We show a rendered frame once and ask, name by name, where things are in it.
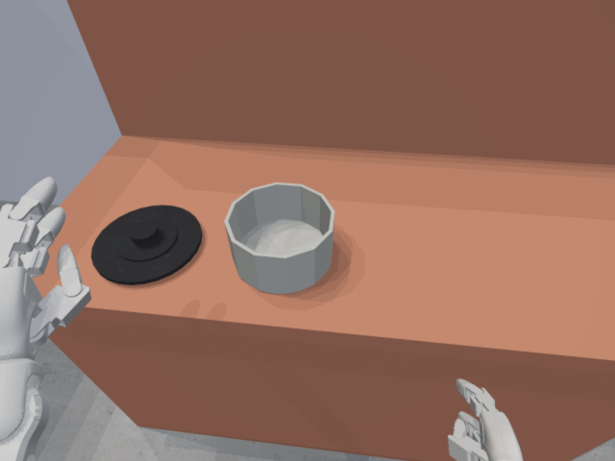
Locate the pot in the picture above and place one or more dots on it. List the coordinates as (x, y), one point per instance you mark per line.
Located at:
(281, 235)

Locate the left robot forearm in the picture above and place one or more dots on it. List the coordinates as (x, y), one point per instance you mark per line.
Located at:
(24, 409)

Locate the table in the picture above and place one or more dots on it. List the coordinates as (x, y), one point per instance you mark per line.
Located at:
(467, 148)

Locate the knob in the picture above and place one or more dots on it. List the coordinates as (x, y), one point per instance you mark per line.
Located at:
(144, 232)

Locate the left robot hand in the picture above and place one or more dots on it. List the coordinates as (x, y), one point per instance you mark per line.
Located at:
(23, 255)

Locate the lid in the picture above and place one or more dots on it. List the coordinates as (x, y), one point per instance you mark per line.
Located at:
(118, 259)

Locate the right robot hand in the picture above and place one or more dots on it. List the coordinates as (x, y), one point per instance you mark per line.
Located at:
(490, 439)

